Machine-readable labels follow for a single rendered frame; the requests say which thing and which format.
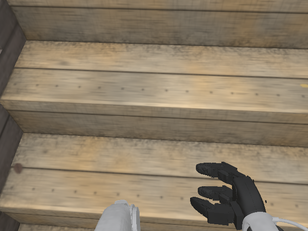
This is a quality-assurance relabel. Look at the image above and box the robot left thigh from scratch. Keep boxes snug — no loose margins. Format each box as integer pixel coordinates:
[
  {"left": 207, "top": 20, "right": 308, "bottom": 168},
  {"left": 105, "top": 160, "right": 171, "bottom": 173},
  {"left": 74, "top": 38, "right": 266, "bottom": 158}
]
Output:
[{"left": 94, "top": 203, "right": 141, "bottom": 231}]

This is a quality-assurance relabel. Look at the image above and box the right robot forearm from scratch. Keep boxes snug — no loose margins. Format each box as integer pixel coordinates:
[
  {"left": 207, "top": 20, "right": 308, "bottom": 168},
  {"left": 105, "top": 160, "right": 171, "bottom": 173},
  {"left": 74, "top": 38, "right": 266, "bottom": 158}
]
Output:
[{"left": 242, "top": 212, "right": 284, "bottom": 231}]

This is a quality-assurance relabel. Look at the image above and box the left robot shin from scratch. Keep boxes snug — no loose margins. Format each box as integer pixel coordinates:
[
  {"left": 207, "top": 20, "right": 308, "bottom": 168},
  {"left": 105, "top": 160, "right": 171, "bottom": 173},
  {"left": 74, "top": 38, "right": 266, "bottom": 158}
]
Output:
[{"left": 104, "top": 199, "right": 130, "bottom": 211}]

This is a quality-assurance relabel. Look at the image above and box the robot right hand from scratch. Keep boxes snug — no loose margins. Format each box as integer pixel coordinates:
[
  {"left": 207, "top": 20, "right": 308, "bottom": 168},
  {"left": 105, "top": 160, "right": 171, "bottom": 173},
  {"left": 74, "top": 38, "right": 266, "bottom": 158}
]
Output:
[{"left": 190, "top": 162, "right": 267, "bottom": 230}]

